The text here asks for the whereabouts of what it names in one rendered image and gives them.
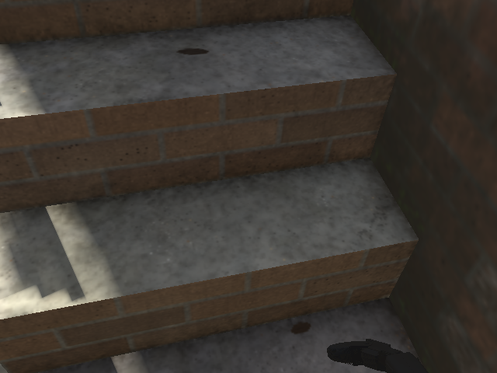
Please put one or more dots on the robot right hand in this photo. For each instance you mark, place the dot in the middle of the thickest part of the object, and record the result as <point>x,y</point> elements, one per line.
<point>376,355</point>

